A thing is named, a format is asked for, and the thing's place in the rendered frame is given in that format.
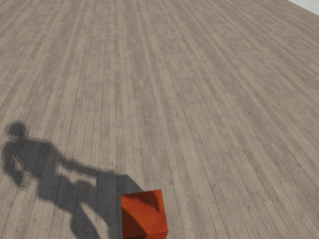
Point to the carton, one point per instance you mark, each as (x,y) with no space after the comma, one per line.
(143,215)

